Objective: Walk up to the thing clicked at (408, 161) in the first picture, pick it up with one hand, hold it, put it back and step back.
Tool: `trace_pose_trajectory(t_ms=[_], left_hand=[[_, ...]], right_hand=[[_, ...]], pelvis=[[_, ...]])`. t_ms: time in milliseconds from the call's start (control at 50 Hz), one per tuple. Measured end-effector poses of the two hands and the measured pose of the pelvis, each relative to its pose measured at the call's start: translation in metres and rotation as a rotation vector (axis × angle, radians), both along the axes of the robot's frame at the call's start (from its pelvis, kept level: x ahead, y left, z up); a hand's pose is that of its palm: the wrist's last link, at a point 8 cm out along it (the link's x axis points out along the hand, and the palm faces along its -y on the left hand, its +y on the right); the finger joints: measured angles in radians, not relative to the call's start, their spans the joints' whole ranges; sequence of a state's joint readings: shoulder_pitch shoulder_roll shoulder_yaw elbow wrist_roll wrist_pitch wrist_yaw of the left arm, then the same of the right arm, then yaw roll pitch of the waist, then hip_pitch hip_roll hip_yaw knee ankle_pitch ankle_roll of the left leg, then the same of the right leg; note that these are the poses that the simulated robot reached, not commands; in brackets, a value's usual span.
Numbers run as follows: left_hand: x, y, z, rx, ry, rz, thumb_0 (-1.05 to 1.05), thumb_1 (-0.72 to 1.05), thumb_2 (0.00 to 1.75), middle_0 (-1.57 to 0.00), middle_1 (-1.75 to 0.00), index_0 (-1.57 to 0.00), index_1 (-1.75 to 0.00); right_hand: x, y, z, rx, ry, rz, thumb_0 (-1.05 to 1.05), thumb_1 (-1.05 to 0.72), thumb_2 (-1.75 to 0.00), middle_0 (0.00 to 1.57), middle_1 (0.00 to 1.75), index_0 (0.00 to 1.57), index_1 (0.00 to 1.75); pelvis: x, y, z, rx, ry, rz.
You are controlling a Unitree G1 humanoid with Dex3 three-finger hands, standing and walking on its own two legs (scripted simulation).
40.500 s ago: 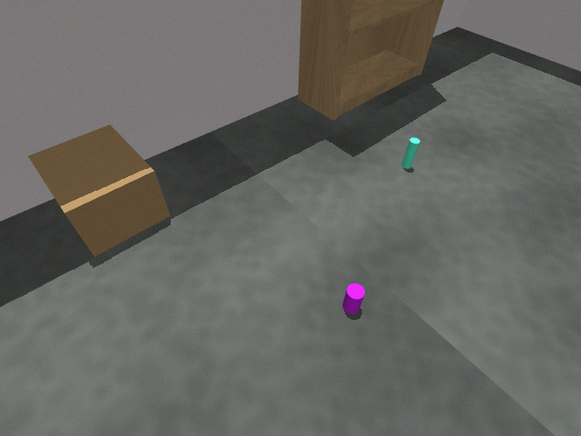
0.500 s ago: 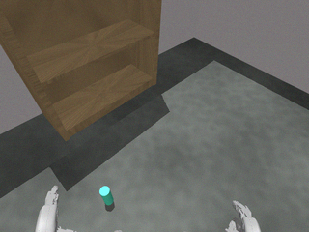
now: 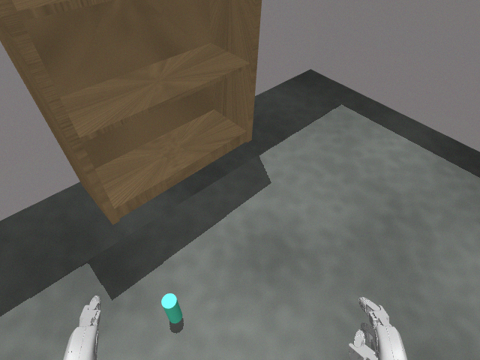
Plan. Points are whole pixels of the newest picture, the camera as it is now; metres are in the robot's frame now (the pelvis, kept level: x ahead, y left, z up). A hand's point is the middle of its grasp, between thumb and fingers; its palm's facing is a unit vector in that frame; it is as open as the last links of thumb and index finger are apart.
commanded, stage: home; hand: left
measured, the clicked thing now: (172, 309) +0.44 +0.22 -0.64
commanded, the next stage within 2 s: stand in 1.22 s
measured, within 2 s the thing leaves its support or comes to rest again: neither
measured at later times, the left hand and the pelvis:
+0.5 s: hand out of the picture +0.16 +0.17 -0.05, palm faces +0.10 -0.95 -0.29, open 17.7 cm; pelvis -0.01 -0.01 +0.00, yaw +0 degrees
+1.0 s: hand (127, 356) +0.17 +0.18 -0.05, palm faces +0.10 -0.95 -0.29, open 17.7 cm; pelvis +0.00 +0.00 +0.00, yaw -1 degrees
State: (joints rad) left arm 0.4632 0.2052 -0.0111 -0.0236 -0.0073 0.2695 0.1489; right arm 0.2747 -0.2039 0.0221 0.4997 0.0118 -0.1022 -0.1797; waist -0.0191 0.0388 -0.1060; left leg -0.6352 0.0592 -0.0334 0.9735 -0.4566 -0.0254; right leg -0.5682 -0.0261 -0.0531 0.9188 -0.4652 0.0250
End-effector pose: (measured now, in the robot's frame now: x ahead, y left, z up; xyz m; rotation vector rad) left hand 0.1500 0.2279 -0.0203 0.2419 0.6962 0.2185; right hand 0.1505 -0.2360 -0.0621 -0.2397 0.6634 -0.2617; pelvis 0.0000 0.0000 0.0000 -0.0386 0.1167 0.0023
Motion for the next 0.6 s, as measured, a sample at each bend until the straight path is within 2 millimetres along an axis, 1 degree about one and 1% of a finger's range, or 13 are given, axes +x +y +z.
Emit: trace_pose_trajectory(t_ms=[100,300,440,600], left_hand=[[-0.001,-0.004,0.001,-0.004,-0.009,-0.005,-0.01,-0.59,0.02,-0.06,-0.05,-0.05,-0.04],[-0.011,-0.009,-0.001,-0.002,0.009,-0.011,-0.01,-0.59,0.02,-0.06,-0.05,-0.05,-0.04],[-0.013,-0.012,0.0,-0.001,0.006,-0.014,-0.02,-0.59,0.02,-0.05,-0.05,-0.05,-0.04],[-0.011,-0.012,0.001,-0.005,-0.006,-0.015,-0.02,-0.6,0.02,-0.05,-0.05,-0.05,-0.04]], right_hand=[[-0.009,-0.006,-0.001,0.0,0.008,-0.01,0.02,-0.9,-0.9,0.21,0.3,0.2,0.3],[-0.021,-0.011,-0.004,0.007,0.011,-0.018,0.02,-0.9,-0.9,0.21,0.3,0.2,0.3],[-0.021,-0.012,-0.005,0.011,0.002,-0.012,0.02,-0.9,-0.9,0.21,0.3,0.2,0.3],[-0.017,-0.012,-0.003,0.004,-0.012,-0.009,0.02,-0.9,-0.9,0.21,0.3,0.2,0.3]], pelvis=[[-0.004,-0.003,0.001,0.003,-0.005,-0.002],[-0.011,-0.008,0.0,0.008,-0.01,-0.004],[-0.014,-0.01,0.0,0.011,-0.009,-0.005],[-0.013,-0.009,0.0,0.011,-0.007,-0.007]])
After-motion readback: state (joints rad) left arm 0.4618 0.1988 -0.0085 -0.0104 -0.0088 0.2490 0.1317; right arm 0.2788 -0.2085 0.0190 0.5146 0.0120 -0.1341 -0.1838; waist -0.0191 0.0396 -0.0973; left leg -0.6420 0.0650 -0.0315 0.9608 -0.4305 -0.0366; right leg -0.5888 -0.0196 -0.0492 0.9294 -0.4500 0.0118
